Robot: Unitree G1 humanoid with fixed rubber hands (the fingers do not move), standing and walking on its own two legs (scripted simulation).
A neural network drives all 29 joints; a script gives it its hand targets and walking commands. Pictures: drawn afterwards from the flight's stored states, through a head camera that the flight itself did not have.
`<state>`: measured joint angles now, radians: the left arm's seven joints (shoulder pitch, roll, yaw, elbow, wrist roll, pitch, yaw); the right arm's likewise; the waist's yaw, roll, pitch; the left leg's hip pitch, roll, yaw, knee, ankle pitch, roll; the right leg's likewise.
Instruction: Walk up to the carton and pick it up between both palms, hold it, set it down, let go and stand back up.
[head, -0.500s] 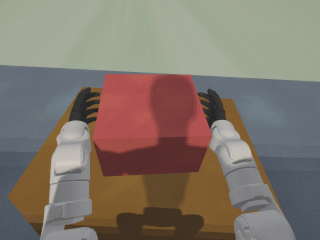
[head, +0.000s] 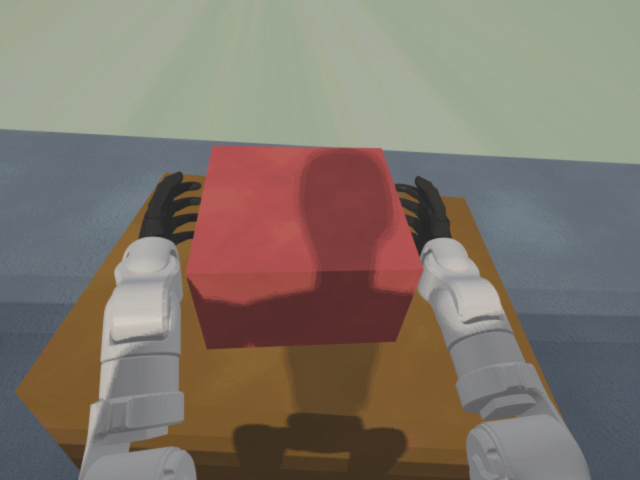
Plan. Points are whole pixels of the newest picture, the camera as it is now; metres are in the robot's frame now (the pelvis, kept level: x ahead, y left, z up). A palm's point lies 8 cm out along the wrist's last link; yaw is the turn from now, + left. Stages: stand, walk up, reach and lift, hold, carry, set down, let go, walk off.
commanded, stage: hold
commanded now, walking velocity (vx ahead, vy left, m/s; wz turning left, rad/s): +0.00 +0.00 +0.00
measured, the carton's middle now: (301, 240) +0.39 +0.00 +0.15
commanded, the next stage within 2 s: none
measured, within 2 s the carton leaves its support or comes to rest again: neither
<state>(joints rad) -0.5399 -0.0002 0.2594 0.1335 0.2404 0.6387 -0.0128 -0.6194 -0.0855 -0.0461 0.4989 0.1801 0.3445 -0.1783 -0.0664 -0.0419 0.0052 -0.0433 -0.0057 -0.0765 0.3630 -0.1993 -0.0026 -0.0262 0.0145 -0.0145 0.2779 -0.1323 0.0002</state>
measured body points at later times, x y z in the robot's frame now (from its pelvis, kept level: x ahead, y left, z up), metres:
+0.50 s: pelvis +0.00 +0.00 +0.00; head -0.04 +0.02 +0.45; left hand +0.37 +0.16 +0.18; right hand +0.37 -0.17 +0.17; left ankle +0.01 +0.12 -0.75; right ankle +0.02 -0.12 -0.75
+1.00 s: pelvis +0.00 -0.01 +0.00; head -0.05 +0.01 +0.45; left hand +0.37 +0.16 +0.18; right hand +0.37 -0.17 +0.18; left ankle +0.01 +0.12 -0.75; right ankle +0.02 -0.12 -0.75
